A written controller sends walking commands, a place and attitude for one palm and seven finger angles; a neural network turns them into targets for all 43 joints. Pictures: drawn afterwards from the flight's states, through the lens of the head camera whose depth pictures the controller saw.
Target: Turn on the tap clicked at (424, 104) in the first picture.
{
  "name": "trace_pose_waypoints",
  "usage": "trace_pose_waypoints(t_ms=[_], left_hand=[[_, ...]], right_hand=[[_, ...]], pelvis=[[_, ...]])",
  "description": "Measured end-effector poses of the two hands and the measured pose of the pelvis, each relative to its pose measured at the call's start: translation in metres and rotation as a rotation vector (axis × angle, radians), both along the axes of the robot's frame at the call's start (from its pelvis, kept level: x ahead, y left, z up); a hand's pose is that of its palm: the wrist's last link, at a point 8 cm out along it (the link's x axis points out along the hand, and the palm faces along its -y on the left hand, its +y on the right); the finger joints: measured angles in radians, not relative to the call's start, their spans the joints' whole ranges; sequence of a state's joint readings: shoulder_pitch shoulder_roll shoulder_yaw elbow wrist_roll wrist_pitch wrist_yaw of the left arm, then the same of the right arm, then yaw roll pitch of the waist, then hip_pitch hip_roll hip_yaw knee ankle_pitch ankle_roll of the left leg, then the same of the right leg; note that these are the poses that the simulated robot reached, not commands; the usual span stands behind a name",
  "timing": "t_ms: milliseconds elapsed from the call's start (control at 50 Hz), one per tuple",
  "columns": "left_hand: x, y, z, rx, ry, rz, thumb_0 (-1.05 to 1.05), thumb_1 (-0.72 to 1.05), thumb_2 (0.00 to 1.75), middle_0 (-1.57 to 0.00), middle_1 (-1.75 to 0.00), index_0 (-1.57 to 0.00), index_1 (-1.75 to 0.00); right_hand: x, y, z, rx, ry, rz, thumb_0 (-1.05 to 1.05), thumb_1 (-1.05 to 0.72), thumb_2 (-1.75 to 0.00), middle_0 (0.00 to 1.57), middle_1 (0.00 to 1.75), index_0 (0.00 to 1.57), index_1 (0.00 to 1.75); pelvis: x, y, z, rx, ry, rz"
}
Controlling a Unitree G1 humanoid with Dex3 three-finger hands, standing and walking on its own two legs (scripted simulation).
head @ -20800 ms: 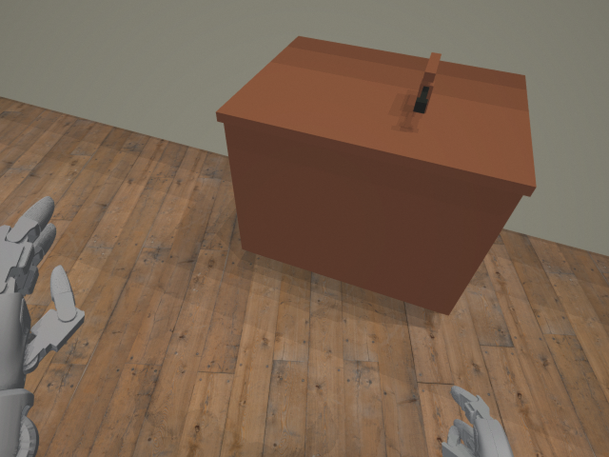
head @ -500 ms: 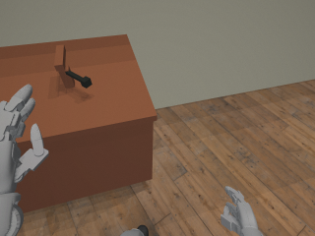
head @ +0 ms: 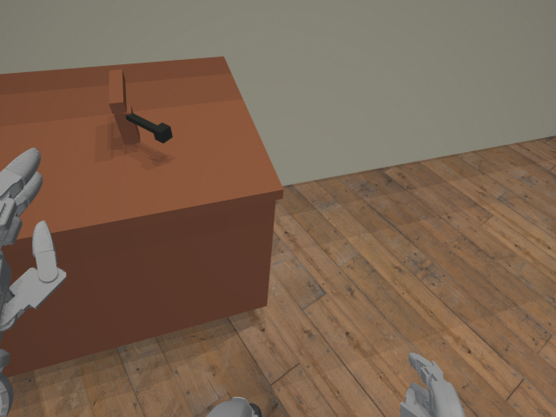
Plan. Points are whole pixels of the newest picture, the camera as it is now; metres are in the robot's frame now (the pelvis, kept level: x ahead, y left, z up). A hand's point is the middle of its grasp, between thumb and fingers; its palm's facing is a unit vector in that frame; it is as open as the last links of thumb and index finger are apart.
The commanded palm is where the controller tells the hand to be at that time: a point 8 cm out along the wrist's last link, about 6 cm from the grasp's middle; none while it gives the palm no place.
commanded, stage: stop stepping back and stand still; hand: left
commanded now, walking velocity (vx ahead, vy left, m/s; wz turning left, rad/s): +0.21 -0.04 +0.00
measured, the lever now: (162, 133) +0.64 +0.29 +0.02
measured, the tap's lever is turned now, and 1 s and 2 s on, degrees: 40 40 40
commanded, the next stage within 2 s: stand and check the lever's angle in 1.04 s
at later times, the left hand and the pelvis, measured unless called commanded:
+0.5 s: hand (28, 314) +0.18 +0.26 +0.16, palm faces +0.41 -0.84 -0.34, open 7.4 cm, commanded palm +0.13 +0.29 +0.18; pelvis -0.02 +0.01 +0.00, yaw +1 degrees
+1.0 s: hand (65, 285) +0.21 +0.24 +0.16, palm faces +0.40 -0.84 -0.36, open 7.4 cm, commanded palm +0.16 +0.28 +0.18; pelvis +0.00 +0.00 +0.01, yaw +0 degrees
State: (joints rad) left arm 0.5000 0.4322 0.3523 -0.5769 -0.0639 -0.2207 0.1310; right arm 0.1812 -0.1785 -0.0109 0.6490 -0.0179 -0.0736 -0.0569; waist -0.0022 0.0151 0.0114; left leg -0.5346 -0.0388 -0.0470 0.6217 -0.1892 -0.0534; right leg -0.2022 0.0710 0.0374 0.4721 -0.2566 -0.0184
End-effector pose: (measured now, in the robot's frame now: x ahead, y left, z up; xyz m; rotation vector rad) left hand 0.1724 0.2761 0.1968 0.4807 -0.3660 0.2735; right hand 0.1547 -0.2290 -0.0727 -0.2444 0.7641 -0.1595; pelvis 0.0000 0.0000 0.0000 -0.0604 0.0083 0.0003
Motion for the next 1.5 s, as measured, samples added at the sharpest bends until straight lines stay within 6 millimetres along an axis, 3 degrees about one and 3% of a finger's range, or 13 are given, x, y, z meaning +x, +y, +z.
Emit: trace_pose_waypoints(t_ms=[100,180,280,360,440,560,700,760,940,1140,1500], left_hand=[[-0.008,0.017,-0.010,-0.030,0.011,0.026,0.01,0.89,0.90,-0.21,-0.30,-0.21,-0.30],[-0.009,0.034,-0.019,-0.094,0.083,0.112,0.01,0.89,0.90,-0.21,-0.30,-0.21,-0.30],[-0.024,0.022,-0.010,-0.098,0.111,0.115,0.02,0.89,0.90,-0.21,-0.30,-0.21,-0.30],[-0.034,0.012,-0.006,-0.046,0.110,0.091,0.01,0.89,0.90,-0.21,-0.30,-0.21,-0.30],[-0.037,0.015,-0.013,-0.071,0.118,0.114,0.01,0.89,0.90,-0.21,-0.30,-0.21,-0.30],[-0.028,0.023,-0.028,-0.149,0.093,0.143,0.01,0.89,0.90,-0.21,-0.30,-0.21,-0.30],[-0.015,0.014,-0.008,-0.064,0.074,0.120,0.02,0.89,0.90,-0.21,-0.30,-0.21,-0.30],[-0.014,0.010,-0.005,-0.036,0.094,0.114,0.01,0.89,0.90,-0.21,-0.30,-0.21,-0.30],[-0.006,0.004,-0.026,-0.105,0.164,0.141,0.01,0.89,0.90,-0.21,-0.30,-0.21,-0.30],[0.001,0.001,-0.014,-0.087,0.112,0.121,0.01,0.89,0.90,-0.21,-0.30,-0.21,-0.30],[0.000,0.013,-0.020,-0.091,0.146,0.120,0.01,0.89,0.90,-0.21,-0.30,-0.21,-0.30]], right_hand=[[-0.005,0.014,-0.001,-0.011,-0.011,0.000,0.01,-0.90,-0.90,0.21,0.30,0.20,0.30],[-0.011,0.027,0.011,0.009,-0.036,0.018,0.01,-0.90,-0.90,0.21,0.30,0.20,0.30],[-0.016,0.033,0.025,0.036,-0.082,0.047,0.01,-0.90,-0.90,0.21,0.30,0.20,0.30],[-0.015,0.025,0.017,0.029,-0.087,0.062,0.01,-0.90,-0.90,0.21,0.30,0.20,0.30],[-0.017,0.010,0.007,0.024,-0.060,0.030,0.01,-0.90,-0.90,0.21,0.30,0.20,0.30],[-0.024,-0.007,0.007,-0.025,-0.047,-0.016,0.01,-0.90,-0.90,0.21,0.30,0.20,0.30],[-0.022,-0.004,0.012,-0.009,-0.063,-0.013,0.01,-0.90,-0.90,0.20,0.30,0.20,0.30],[-0.017,-0.001,0.007,0.019,-0.052,-0.001,0.01,-0.90,-0.90,0.20,0.30,0.20,0.30],[0.004,-0.005,0.001,0.030,-0.031,0.011,0.01,-0.90,-0.90,0.21,0.30,0.20,0.30],[0.022,-0.011,0.014,0.016,-0.086,0.004,0.01,-0.90,-0.90,0.20,0.30,0.20,0.30],[0.004,0.001,0.007,0.008,-0.026,0.003,0.01,-0.90,-0.90,0.20,0.30,0.20,0.30]], pelvis=[[-0.005,0.013,-0.004,0.015,0.023,0.006],[-0.017,0.015,0.009,0.033,0.015,0.000],[-0.021,0.013,0.019,0.034,0.018,0.004],[-0.028,0.010,0.013,0.053,0.013,0.004],[-0.028,0.010,0.008,0.022,-0.005,0.008],[-0.021,0.011,0.003,0.026,-0.038,0.013],[-0.016,0.006,0.011,0.060,-0.004,0.011],[-0.011,0.004,0.012,0.051,0.008,0.011],[0.000,-0.002,0.009,0.046,-0.004,0.007],[0.004,-0.004,0.009,0.046,-0.003,0.003],[0.001,0.007,0.011,0.044,0.001,0.005]])
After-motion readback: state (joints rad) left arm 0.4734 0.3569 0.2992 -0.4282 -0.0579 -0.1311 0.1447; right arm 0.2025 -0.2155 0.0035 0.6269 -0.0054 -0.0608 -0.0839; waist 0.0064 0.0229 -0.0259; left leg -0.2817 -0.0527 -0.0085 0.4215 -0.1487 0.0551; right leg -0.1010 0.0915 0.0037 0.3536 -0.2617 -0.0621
